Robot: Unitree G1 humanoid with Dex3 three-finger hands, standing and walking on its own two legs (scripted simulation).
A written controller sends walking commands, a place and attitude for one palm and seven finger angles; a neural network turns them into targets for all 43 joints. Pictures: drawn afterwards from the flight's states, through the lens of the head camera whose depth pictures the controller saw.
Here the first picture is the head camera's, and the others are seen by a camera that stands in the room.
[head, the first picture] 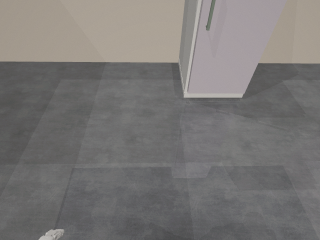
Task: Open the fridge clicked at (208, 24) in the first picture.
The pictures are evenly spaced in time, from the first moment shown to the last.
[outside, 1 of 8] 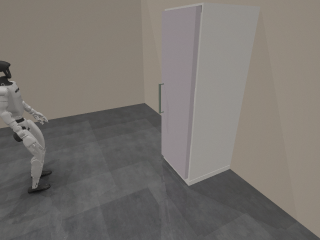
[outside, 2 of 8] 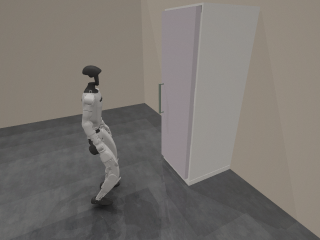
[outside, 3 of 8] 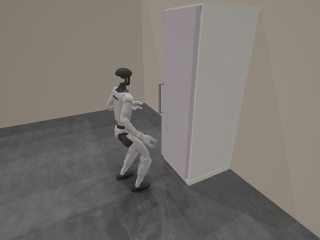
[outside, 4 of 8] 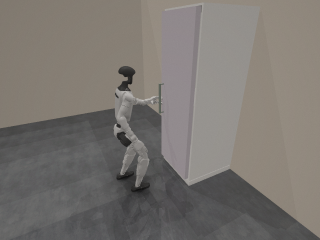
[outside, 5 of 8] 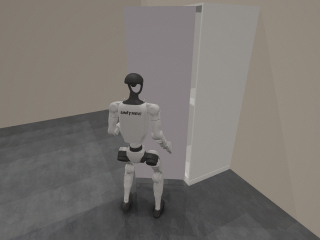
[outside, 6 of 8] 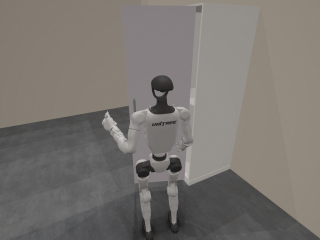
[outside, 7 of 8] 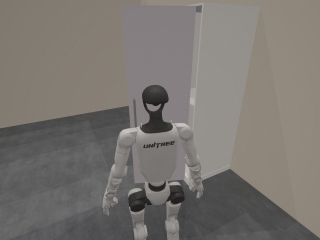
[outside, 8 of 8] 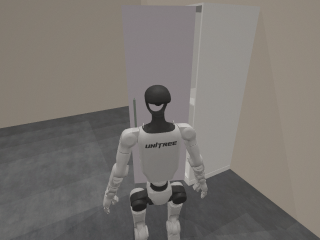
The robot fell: no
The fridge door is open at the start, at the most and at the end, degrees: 0 77 68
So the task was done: yes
